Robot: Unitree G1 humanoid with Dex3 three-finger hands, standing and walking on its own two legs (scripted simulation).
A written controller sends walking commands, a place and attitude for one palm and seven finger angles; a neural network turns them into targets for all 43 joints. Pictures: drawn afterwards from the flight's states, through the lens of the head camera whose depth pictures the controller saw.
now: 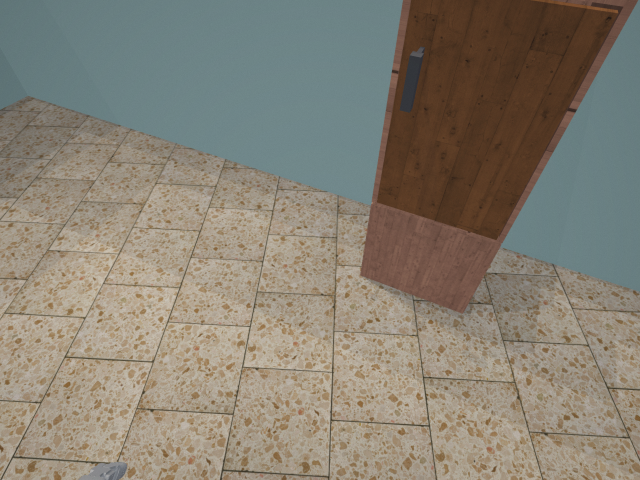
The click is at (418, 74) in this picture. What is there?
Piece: cupboard door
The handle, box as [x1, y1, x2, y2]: [400, 47, 424, 112]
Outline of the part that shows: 424,47 420,47 416,52 413,51 410,54 400,110 409,112 412,107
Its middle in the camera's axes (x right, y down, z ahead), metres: +0.21 -0.36 +0.87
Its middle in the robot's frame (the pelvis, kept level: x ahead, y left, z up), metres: +0.91 -0.16 +0.07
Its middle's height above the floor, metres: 0.84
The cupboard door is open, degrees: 0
